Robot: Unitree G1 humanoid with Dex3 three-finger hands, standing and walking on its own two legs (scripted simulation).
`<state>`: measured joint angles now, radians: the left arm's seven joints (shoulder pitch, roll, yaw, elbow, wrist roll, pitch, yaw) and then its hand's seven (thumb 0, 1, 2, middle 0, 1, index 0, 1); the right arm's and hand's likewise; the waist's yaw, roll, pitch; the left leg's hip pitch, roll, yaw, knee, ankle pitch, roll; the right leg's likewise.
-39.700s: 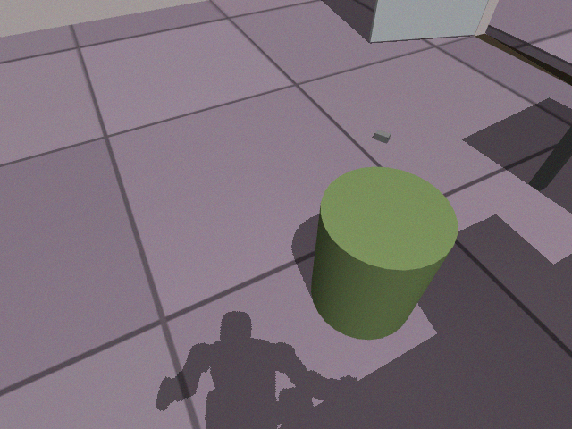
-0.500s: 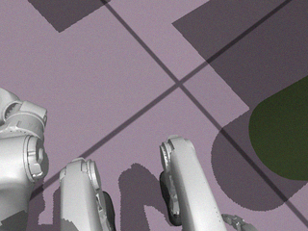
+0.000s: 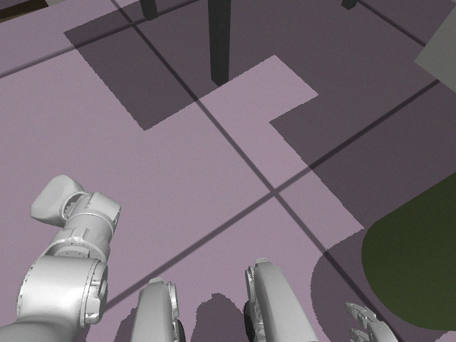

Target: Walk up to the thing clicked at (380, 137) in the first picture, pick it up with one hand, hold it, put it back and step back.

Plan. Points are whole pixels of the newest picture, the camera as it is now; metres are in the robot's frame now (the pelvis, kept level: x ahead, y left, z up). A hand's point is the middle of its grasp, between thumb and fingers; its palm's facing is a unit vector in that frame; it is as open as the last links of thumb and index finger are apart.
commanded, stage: lift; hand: left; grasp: from above
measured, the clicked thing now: (81, 214) +0.40 +0.25 -0.10
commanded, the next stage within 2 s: hold in 0.62 s
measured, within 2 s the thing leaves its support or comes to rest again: neither
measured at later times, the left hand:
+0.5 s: hand (48, 189) +0.38 +0.23 +0.06, palm faces -0.22 -0.38 -0.90, open 7.6 cm
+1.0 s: hand (22, 177) +0.38 +0.24 +0.10, palm faces -0.20 -0.38 -0.90, open 7.7 cm
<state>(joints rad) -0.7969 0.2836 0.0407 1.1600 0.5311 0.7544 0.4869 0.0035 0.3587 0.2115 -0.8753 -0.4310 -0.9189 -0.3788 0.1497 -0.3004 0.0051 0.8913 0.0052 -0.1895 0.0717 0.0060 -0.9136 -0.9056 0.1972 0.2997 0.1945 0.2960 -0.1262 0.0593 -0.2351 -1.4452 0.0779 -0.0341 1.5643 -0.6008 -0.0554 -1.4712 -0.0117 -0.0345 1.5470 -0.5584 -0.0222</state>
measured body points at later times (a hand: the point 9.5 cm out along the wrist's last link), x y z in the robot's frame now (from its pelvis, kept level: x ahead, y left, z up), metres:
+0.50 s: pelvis +0.04 +0.00 +0.12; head +0.12 -0.02 +0.57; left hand +0.39 +0.24 +0.11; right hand +0.12 -0.26 -0.02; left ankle +0.06 +0.15 -0.55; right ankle +0.08 -0.11 -0.55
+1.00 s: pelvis +0.06 +0.01 +0.16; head +0.11 -0.01 +0.61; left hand +0.39 +0.25 +0.15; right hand +0.16 -0.25 +0.02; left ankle +0.06 +0.15 -0.55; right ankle +0.08 -0.11 -0.55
